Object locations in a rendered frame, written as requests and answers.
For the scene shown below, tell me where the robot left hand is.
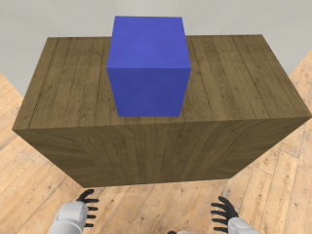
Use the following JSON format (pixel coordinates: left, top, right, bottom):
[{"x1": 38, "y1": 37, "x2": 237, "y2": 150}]
[{"x1": 76, "y1": 189, "x2": 99, "y2": 227}]

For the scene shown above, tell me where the pedestal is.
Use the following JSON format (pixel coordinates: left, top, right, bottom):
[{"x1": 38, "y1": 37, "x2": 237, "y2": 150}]
[{"x1": 12, "y1": 34, "x2": 312, "y2": 188}]

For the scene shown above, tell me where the robot right hand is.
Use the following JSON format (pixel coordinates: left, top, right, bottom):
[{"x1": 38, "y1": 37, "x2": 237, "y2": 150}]
[{"x1": 211, "y1": 196, "x2": 239, "y2": 234}]

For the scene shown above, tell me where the carton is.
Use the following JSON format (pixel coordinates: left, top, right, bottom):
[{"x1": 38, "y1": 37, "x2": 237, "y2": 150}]
[{"x1": 106, "y1": 16, "x2": 191, "y2": 117}]

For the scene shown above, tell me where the left robot forearm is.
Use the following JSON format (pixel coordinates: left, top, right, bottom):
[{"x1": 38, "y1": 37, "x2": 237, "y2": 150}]
[{"x1": 48, "y1": 201, "x2": 89, "y2": 234}]

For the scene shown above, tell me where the right robot forearm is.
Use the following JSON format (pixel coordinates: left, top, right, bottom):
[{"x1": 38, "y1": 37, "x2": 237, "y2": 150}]
[{"x1": 227, "y1": 216, "x2": 260, "y2": 234}]

